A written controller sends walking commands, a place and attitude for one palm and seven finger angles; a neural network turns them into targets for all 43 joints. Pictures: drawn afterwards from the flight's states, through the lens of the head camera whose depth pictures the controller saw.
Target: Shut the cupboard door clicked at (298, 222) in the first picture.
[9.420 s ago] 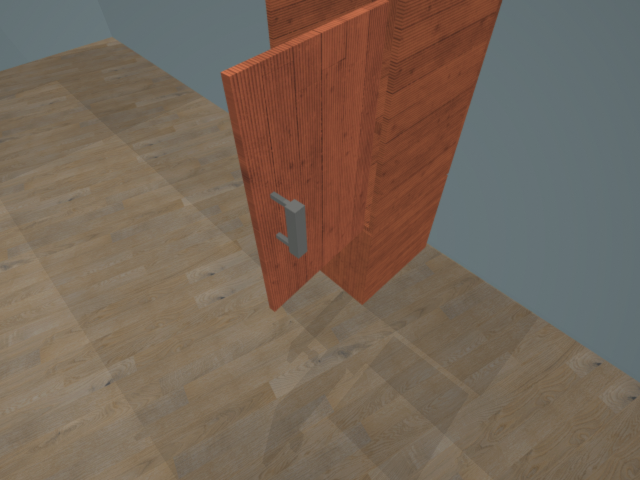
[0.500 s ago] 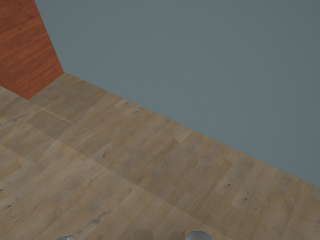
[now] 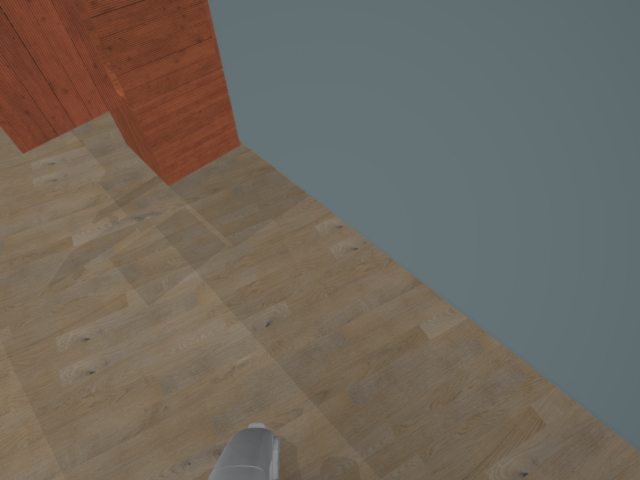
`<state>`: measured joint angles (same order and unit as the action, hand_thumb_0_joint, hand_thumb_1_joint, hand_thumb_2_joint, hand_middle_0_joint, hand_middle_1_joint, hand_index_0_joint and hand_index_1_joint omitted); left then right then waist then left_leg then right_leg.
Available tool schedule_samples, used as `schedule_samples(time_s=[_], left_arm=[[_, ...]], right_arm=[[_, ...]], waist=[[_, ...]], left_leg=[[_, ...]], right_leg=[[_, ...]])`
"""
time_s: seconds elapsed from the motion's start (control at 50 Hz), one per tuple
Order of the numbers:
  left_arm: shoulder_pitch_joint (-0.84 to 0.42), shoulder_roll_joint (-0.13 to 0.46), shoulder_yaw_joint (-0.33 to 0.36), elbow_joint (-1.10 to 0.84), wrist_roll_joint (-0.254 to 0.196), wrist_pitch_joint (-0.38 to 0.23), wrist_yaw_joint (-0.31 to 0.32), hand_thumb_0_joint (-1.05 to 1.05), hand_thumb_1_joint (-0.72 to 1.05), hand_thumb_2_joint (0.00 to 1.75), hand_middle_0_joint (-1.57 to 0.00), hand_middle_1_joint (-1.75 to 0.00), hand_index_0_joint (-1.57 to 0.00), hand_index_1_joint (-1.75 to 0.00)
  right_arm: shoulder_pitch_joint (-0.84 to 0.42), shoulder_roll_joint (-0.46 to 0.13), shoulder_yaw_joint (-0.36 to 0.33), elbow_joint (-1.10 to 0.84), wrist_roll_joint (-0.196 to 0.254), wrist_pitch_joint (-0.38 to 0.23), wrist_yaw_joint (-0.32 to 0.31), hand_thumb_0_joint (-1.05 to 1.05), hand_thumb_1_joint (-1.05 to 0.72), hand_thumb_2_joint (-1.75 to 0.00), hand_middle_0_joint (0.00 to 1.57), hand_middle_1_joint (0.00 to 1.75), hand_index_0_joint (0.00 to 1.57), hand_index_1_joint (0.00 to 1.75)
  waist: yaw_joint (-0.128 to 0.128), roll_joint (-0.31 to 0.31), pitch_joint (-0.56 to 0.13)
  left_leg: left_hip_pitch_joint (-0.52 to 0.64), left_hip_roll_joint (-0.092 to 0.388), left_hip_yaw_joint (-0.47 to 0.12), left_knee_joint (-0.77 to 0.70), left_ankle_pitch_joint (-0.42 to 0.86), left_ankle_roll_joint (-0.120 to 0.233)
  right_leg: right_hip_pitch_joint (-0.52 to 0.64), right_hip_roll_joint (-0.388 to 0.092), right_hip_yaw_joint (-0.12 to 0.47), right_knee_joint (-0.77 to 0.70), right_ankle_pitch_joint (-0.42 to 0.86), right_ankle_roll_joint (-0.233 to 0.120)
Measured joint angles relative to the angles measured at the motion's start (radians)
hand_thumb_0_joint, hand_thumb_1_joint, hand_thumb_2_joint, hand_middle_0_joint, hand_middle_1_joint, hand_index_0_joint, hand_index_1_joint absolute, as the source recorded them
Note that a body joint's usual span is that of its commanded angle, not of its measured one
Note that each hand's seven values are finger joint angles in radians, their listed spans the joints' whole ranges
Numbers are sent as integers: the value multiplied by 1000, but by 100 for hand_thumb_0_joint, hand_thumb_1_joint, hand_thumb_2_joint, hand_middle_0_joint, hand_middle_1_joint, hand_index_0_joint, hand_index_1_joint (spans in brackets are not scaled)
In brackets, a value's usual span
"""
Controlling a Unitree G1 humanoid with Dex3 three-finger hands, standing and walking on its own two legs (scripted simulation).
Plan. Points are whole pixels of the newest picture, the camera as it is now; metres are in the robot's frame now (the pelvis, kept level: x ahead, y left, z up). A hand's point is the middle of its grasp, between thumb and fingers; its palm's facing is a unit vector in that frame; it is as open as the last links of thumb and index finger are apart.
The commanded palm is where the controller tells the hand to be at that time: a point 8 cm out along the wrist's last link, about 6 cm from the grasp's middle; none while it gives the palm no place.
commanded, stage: walk to a spot facing it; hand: left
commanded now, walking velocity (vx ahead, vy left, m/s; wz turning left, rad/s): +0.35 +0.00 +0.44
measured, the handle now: out of the picture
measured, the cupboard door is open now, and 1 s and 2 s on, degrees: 94 94 94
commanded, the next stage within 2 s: turn to face it in 1.30 s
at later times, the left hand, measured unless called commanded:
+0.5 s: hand (177, 383) +0.27 +0.25 -0.17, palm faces +0.19 -0.97 -0.13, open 7.4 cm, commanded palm none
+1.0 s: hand (203, 286) +0.45 +0.25 -0.17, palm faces +0.28 -0.93 -0.22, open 7.1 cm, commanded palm none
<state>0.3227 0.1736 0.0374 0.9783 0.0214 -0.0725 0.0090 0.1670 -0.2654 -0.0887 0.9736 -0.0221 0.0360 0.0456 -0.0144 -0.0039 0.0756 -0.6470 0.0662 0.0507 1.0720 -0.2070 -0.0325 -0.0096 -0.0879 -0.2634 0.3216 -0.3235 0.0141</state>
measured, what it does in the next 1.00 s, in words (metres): walks ahead, turning left: left foot, then right foot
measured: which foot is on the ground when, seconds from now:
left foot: up 0.00-0.18, down 0.20-0.76, up 0.78-1.00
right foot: down 0.00-0.20, up 0.22-0.74, down 0.76-1.00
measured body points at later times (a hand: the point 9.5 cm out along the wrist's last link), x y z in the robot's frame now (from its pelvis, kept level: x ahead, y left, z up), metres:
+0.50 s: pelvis +0.22 +0.07 +0.00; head +0.25 +0.10 +0.45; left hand +0.26 +0.30 -0.16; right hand +0.30 -0.17 -0.14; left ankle +0.18 +0.11 -0.74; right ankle +0.33 -0.10 -0.66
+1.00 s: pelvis +0.46 +0.05 +0.00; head +0.49 +0.07 +0.45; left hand +0.44 +0.30 -0.16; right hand +0.52 -0.17 -0.16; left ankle +0.46 +0.20 -0.67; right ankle +0.46 -0.03 -0.74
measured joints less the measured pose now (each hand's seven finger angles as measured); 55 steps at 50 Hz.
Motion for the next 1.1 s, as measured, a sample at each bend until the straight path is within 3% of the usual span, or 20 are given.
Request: schedule_samples(time_s=[0.12, 0.18, 0.2, 0.22, 0.26, 0.32, 0.38, 0.52, 0.66, 0.74, 0.76, 0.82, 0.88, 0.98, 1.1], left_arm=[[103, 7, -7, 71, 6, 7, 1, 0, 91, 89, -20, -30, -20, -30], [153, 8, -10, 106, 1, 20, -8, 0, 91, 89, -20, -30, -20, -30], [169, 3, -12, 113, -3, 28, -14, 0, 91, 89, -20, -30, -20, -30], [162, 6, -12, 119, -8, 43, -19, 1, 91, 89, -20, -30, -20, -30], [115, 20, -5, 114, -11, 65, -16, 1, 91, 89, -20, -30, -20, -30], [26, 30, 8, 79, -1, 63, -11, 1, 91, 89, -20, -30, -20, -30], [-51, 20, 10, 33, 7, 55, -15, 1, 91, 89, -20, -30, -20, -30], [-162, 7, 7, -9, 7, 63, -27, 0, 91, 90, -20, -30, -20, -30], [-246, 16, -5, -23, 1, 66, -35, 0, 91, 90, -20, -30, -20, -30], [-272, 15, -10, -45, -1, 47, -37, 0, 91, 90, -20, -30, -20, -30], [-275, 12, -8, -49, 1, 32, -35, 0, 91, 90, -20, -30, -20, -30], [-255, 3, -7, -52, -2, 0, -24, 0, 91, 89, -20, -30, -20, -30], [-191, -6, -6, -23, -8, -4, -8, 0, 91, 89, -20, -30, -20, -30], [-80, 12, 20, 48, -10, -11, 13, -2, 95, 89, -20, -30, -20, -30], [34, 13, 6, 131, -4, -12, 5, -1, 94, 89, -20, -30, -20, -30]], right_arm=[[-124, 6, 28, -34, -1, -15, 6, 1, -91, -90, 19, 30, 19, 30], [-156, 14, 43, -65, -5, -46, 0, 1, -91, -90, 19, 30, 20, 30], [-155, 10, 47, -80, -10, -60, -2, 1, -91, -90, 20, 30, 20, 30], [-152, 15, 46, -88, -8, -75, -10, 1, -91, -90, 20, 30, 20, 30], [-136, 34, 52, -84, 2, -88, -27, 1, -91, -90, 20, 30, 20, 30], [-83, 61, 66, -54, 7, -93, -43, 1, -91, -90, 20, 30, 20, 30], [-24, 87, 67, -14, 13, -100, -54, 0, -92, -90, 20, 30, 20, 30], [121, 87, 54, 49, 15, -111, -64, 0, -94, -90, 20, 30, 20, 30], [261, 109, 65, 115, 2, -110, -71, 0, -92, -90, 20, 30, 20, 30], [324, 119, 69, 161, 1, -100, -71, 1, -91, -90, 20, 30, 20, 30], [331, 122, 68, 176, 6, -95, -69, 1, -91, -90, 20, 30, 20, 30], [305, 129, 62, 196, 21, -74, -62, 1, -91, -90, 20, 30, 20, 30], [249, 126, 51, 176, 15, -58, -55, 1, -91, -90, 20, 30, 20, 30], [139, 119, 38, 105, 5, -51, -41, 1, -91, -90, 20, 30, 20, 30], [9, 88, 28, 60, 5, -48, -23, 1, -92, -90, 20, 30, 20, 30]], waist=[[54, -17, 38], [61, -24, 40], [56, -4, 28], [49, -2, 29], [59, -18, 41], [70, -34, 39], [67, -33, 29], [14, -45, -17], [-46, -46, -24], [-65, -25, -15], [-60, -15, -7], [-53, 2, 21], [-41, 4, 13], [-26, -3, -16], [24, -5, -31]], left_leg=[[55, -22, 81, -292, -18, 47], [163, -74, 128, -420, -37, 99], [184, -73, 121, -437, 13, 146], [175, -79, 114, -392, 3, 171], [206, -96, 107, -365, -62, 171], [292, -116, 86, -450, -69, 142], [383, -129, 64, -556, -51, 149], [566, -145, 33, -744, -46, 140], [685, -140, 14, -784, -130, 111], [712, -119, 3, -697, -236, 85], [685, -106, 0, -598, -273, 81], [483, -89, -36, -81, -281, 76], [300, -54, -37, 134, -185, 70], [108, 18, -33, 11, -60, 38], [76, 31, 9, -264, 29, 29]], right_leg=[[103, -23, -76, 7, -91, 44], [91, -73, -90, 184, -169, 66], [31, -86, -69, 347, -158, 58], [-49, -90, 0, 544, -160, 51], [-215, -72, 144, 865, -137, 35], [-410, -70, 218, 999, -33, 37], [-531, -79, 242, 918, 40, 44], [-632, -63, 235, 689, 199, 46], [-550, -8, 185, 429, 197, 3], [-433, 39, 162, 290, 150, -39], [-406, 51, 155, 280, 149, -55], [-354, 65, 126, 318, 58, -74], [-266, 73, 111, 234, 54, -62], [-136, 79, 78, 87, 61, -65], [-6, 68, 42, 11, 13, -30]])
